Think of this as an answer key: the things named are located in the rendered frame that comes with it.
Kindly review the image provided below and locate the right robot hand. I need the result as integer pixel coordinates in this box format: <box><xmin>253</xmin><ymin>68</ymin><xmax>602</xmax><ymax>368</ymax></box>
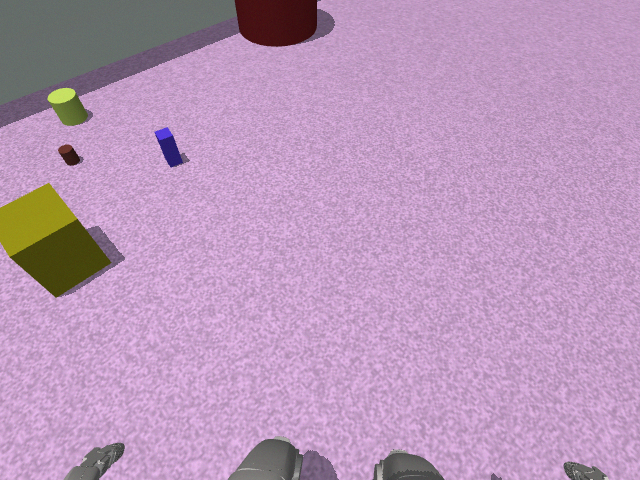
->
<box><xmin>563</xmin><ymin>462</ymin><xmax>609</xmax><ymax>480</ymax></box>

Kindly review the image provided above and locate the left robot hand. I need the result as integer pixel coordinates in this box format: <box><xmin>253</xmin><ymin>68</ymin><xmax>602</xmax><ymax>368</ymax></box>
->
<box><xmin>64</xmin><ymin>443</ymin><xmax>125</xmax><ymax>480</ymax></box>

